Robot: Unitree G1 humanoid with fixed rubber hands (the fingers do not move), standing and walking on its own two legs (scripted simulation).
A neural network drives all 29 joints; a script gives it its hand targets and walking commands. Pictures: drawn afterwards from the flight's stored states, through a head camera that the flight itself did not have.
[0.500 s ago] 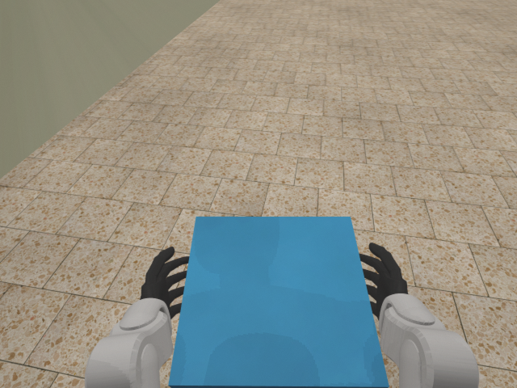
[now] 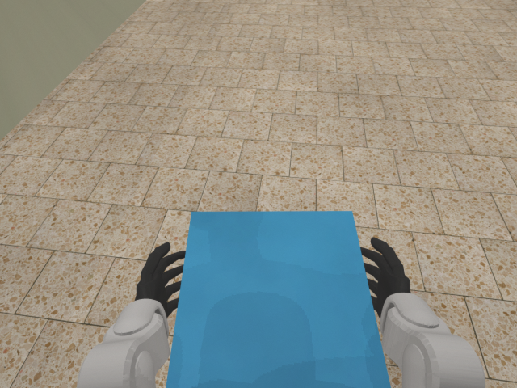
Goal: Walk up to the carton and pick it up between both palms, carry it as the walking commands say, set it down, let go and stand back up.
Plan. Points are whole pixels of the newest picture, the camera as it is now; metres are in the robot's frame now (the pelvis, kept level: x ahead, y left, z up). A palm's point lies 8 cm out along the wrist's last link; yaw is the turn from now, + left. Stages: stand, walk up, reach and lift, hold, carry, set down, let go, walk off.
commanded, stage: carry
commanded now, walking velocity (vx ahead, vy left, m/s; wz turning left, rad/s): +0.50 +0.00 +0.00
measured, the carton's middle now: (270, 317) +0.23 -0.01 +0.02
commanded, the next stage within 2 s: none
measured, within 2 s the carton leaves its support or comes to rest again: neither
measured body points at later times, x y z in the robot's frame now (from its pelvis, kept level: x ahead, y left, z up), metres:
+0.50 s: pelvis +0.30 -0.02 +0.01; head +0.32 -0.03 +0.46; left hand +0.53 +0.14 +0.10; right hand +0.55 -0.16 +0.09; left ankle +0.43 +0.13 -0.70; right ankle +0.20 -0.11 -0.74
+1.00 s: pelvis +0.63 +0.01 +0.01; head +0.65 +0.02 +0.45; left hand +0.87 +0.16 +0.09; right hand +0.87 -0.14 +0.10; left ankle +0.50 +0.10 -0.74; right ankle +0.77 -0.14 -0.70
